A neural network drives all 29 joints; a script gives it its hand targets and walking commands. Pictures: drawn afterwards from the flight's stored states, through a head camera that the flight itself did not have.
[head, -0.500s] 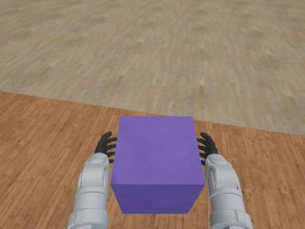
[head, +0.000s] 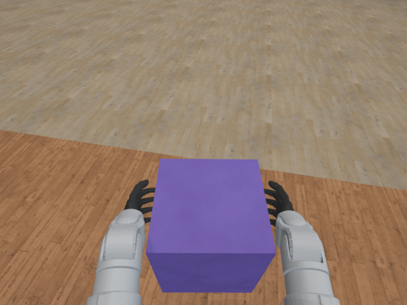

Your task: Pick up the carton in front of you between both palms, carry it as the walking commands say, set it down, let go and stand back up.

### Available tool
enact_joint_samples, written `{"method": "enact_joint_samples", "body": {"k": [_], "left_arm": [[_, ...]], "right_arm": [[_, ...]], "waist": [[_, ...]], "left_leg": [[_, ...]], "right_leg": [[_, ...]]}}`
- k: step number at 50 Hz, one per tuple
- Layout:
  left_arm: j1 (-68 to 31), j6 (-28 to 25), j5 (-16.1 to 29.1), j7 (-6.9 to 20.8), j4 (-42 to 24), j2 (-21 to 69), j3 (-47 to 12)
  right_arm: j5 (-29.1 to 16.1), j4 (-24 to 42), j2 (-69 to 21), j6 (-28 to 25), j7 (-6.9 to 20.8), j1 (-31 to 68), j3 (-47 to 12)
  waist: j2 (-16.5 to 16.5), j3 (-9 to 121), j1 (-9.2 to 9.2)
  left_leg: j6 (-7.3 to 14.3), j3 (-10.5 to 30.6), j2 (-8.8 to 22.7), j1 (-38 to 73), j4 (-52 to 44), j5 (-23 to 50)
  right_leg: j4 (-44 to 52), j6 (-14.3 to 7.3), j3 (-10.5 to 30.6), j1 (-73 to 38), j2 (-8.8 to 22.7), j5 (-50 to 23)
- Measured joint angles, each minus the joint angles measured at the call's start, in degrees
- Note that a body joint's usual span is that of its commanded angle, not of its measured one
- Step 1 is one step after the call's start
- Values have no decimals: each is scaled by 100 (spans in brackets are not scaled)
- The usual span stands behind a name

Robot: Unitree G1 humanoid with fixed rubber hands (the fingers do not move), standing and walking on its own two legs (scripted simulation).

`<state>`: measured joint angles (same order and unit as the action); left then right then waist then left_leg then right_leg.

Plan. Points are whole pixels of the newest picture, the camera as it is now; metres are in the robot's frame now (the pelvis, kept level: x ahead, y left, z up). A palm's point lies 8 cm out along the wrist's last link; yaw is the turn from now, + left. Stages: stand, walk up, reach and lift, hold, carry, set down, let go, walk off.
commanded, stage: hold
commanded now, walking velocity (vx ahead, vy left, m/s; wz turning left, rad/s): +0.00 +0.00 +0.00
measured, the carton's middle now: (208, 228) +0.30 +0.00 -0.03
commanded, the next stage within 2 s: carry in 0.98 s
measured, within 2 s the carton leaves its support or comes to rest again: neither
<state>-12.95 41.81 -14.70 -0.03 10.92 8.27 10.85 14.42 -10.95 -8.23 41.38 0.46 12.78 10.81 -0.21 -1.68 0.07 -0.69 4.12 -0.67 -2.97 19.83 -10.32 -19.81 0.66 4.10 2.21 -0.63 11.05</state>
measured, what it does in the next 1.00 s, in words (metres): stands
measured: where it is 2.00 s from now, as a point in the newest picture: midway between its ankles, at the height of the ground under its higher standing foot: (210, 284)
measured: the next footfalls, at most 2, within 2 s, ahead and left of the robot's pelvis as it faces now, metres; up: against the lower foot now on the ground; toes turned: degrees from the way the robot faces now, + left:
left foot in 1.42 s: +0.18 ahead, +0.09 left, +0.00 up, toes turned +8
right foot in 1.76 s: +0.46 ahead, -0.15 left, +0.00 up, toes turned -14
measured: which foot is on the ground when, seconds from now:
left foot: down 0.00-1.00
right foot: down 0.00-1.00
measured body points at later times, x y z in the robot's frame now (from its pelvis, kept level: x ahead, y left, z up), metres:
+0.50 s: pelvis -0.02 +0.00 +0.00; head -0.05 +0.00 +0.45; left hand +0.29 +0.15 +0.04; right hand +0.29 -0.15 +0.04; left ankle +0.01 +0.13 -0.75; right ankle +0.01 -0.13 -0.75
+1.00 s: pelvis +0.00 +0.00 +0.00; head -0.04 +0.00 +0.45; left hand +0.29 +0.15 +0.04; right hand +0.29 -0.15 +0.04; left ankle +0.02 +0.13 -0.75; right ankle +0.01 -0.13 -0.75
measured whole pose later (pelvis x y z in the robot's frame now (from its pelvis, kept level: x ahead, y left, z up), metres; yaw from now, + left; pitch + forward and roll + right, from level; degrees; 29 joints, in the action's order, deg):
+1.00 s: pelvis +0.00 +0.00 +0.00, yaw +0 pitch -6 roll +0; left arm -13.6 44.8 -15.3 0.3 10.3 8.4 11.1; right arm 15.0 -10.5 -8.4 44.4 0.8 13.6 11.1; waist -0.2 -0.5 -0.1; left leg -0.8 4.0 -0.7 -4.7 22.0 -11.1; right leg -22.1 0.7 4.3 4.1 -0.8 11.8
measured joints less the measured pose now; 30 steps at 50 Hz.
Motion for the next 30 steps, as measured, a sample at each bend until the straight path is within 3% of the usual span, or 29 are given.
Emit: {"method": "enact_joint_samples", "body": {"k": [8, 30], "left_arm": [[-107, 239, -68, 32, 53, 22, 76], [-368, 171, -153, 79, 229, 83, 301]], "right_arm": [[63, -71, -25, 238, 35, 123, 79], [152, -240, -85, 174, 80, 379, 303]], "waist": [[-2, -54, -1], [0, -109, -5]], "left_leg": [[4, -7, -1, 101, 41, 10], [-2, -5, -4, -3, 163, -9]], "right_leg": [[-49, -4, 7, -95, -4, -8], [-171, 1, 12, 10, -11, 9]]}}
